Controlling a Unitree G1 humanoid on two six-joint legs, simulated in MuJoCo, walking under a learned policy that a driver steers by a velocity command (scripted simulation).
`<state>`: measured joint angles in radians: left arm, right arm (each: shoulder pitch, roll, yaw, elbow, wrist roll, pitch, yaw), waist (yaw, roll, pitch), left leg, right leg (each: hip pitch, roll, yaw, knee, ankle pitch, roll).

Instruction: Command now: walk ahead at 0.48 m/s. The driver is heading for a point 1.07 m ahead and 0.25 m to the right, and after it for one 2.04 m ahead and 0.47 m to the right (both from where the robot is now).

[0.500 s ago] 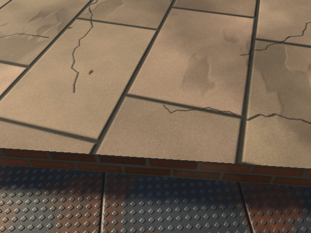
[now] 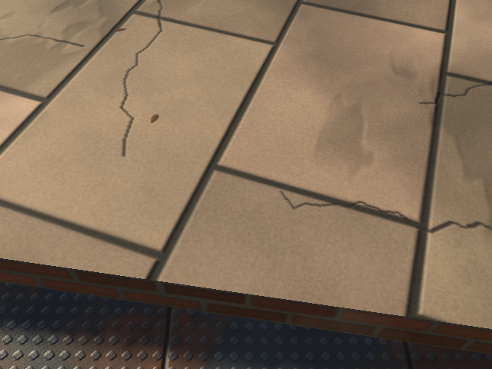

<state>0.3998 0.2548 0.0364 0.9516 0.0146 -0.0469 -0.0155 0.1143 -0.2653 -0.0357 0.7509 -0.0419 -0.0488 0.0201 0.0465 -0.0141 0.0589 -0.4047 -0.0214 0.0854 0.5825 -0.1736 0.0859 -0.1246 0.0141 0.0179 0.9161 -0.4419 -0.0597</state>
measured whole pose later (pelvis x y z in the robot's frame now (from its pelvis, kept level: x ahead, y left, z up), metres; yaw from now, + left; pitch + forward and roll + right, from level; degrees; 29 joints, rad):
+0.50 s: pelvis +0.27 -0.02 -0.01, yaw -6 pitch +0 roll +1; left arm 0.08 0.21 0.02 0.86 0.05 -0.06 -0.01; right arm 0.40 -0.22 -0.02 1.01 -0.03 -0.08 -0.02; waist -0.03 0.01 0.05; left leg 0.00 -0.02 0.16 0.67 -0.46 0.05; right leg -0.42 0.05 -0.10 0.58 -0.18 -0.14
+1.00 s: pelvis +0.55 -0.04 +0.03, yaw -23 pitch +5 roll +2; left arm 0.53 0.19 0.03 0.99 0.00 -0.04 0.04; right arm -0.10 -0.07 0.09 0.51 -0.03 -0.01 0.00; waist 0.08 0.00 0.01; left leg -0.98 0.00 0.09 1.27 -0.48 0.09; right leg 0.05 0.06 0.22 0.24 -0.23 -0.11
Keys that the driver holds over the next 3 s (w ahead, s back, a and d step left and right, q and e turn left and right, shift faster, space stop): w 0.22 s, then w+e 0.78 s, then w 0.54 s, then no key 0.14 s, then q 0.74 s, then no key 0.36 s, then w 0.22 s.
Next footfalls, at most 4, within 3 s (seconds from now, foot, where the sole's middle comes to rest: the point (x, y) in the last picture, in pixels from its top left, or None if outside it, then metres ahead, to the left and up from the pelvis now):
0.48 right None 0.39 -0.08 -0.76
1.00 left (269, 239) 0.76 -0.01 -0.61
1.56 right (380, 189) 0.96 -0.34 -0.61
2.02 left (327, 133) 1.19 -0.20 -0.61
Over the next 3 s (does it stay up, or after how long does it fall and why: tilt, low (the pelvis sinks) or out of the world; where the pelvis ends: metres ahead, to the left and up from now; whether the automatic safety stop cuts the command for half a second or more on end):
stays up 1.06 -0.28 0.16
